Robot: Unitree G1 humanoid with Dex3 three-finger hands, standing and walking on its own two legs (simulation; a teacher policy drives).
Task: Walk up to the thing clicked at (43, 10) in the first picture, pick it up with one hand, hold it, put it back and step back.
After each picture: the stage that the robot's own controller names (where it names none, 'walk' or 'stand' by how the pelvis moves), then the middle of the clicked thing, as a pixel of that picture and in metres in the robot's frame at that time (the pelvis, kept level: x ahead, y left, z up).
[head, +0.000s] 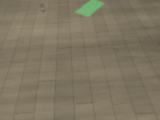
stand; (42, 7) +2.28 +0.62 -0.72
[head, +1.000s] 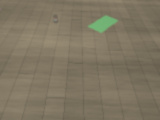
walk; (55, 19) +2.18 +0.31 -0.69
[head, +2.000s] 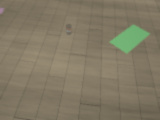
walk; (68, 29) +1.54 +0.15 -0.71
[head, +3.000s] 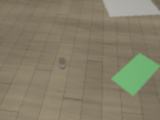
walk; (62, 63) +1.04 +0.20 -0.71
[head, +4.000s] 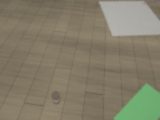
walk; (56, 98) +0.68 +0.19 -0.71
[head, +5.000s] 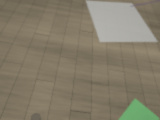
walk; out of the picture +0.43 +0.24 -0.71
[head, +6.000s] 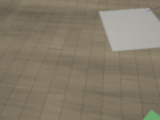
stand; out of the picture +0.42 +0.32 -0.71
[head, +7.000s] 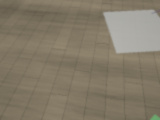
walk; out of the picture +0.40 +0.29 -0.72
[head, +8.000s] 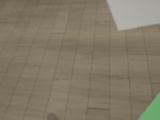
stand; (53, 119) +0.40 +0.33 -0.69
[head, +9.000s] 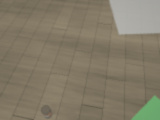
stand; (46, 112) +0.47 +0.28 -0.68
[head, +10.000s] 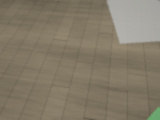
stand; out of the picture +0.39 +0.30 -0.70
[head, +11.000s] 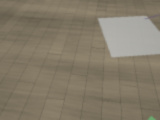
stand; out of the picture +0.42 +0.29 -0.71
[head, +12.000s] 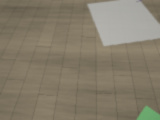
stand; out of the picture +0.34 +0.33 -0.70
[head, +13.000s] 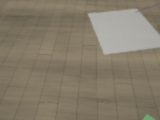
stand; out of the picture +0.32 +0.33 -0.71
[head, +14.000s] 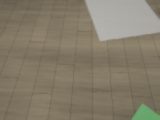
walk; out of the picture +0.28 +0.35 -0.70
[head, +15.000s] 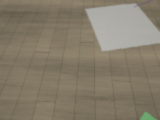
stand; out of the picture +0.31 +0.33 -0.71
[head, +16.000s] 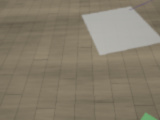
stand; out of the picture +0.29 +0.38 -0.71
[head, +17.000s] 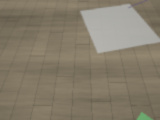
stand; out of the picture +0.26 +0.37 -0.73
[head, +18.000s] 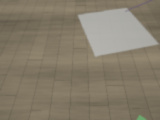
stand; out of the picture +0.26 +0.39 -0.73
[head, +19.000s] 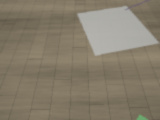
stand; out of the picture +0.25 +0.38 -0.73
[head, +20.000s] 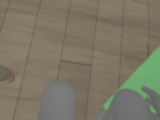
go down; (4, 75) +0.33 +0.38 -0.36
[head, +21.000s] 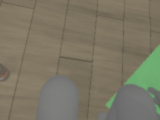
go down; out of the picture +0.33 +0.39 -0.29
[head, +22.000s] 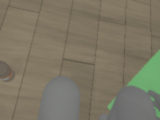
go down; (4, 72) +0.34 +0.38 -0.30
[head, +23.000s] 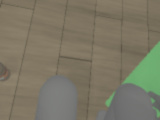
approach; out of the picture +0.34 +0.39 -0.30
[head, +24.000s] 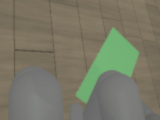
close in; out of the picture +0.31 +0.41 -0.22
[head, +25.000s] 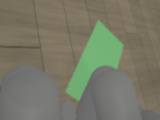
close; out of the picture +0.29 +0.41 -0.21
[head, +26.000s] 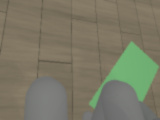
lift; out of the picture +0.26 +0.34 -0.10
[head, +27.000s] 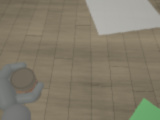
lift; (27, 86) +0.33 +0.19 +0.04
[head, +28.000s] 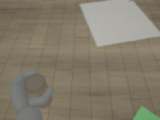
hold; (39, 91) +0.33 +0.16 +0.01
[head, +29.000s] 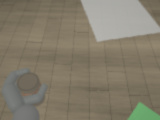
hold; (32, 90) +0.33 +0.19 +0.00
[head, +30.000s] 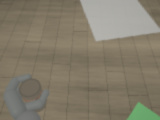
crouch; (34, 96) +0.32 +0.18 -0.02
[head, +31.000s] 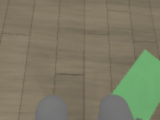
crouch; out of the picture +0.35 +0.33 -0.09
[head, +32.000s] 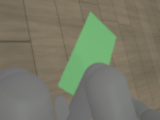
lower; out of the picture +0.33 +0.42 -0.22
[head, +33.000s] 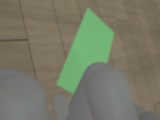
lower; out of the picture +0.33 +0.43 -0.22
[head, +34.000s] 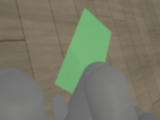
lower; out of the picture +0.34 +0.42 -0.22
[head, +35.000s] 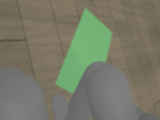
lower; out of the picture +0.34 +0.42 -0.22
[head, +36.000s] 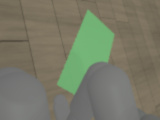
loosen; out of the picture +0.34 +0.41 -0.21
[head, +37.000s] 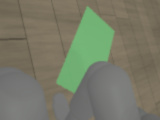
withdraw; out of the picture +0.34 +0.41 -0.22
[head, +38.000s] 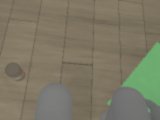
walk; (16, 72) +0.40 +0.35 -0.35
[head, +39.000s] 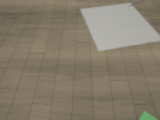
stand; out of the picture +0.32 +0.32 -0.66
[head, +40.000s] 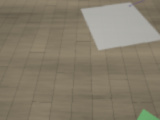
stand; out of the picture +0.34 +0.33 -0.67
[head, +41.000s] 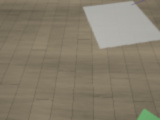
stand; out of the picture +0.33 +0.33 -0.67
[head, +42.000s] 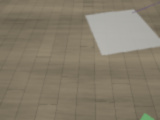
stand; out of the picture +0.35 +0.33 -0.72
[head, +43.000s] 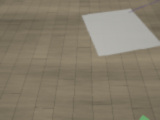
stand; out of the picture +0.32 +0.34 -0.73
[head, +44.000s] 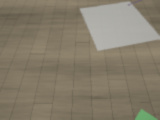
walk; out of the picture +0.32 +0.35 -0.72
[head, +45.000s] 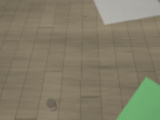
walk; (52, 105) +0.49 +0.27 -0.71
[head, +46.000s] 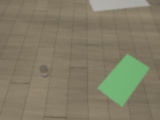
walk; (44, 71) +0.81 +0.30 -0.70
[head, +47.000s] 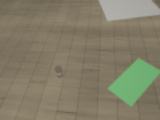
stand; (59, 72) +0.96 +0.31 -0.71
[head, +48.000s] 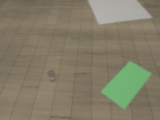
stand; (51, 76) +0.94 +0.31 -0.73
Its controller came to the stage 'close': yes
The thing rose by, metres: 0.74
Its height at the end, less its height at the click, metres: +0.00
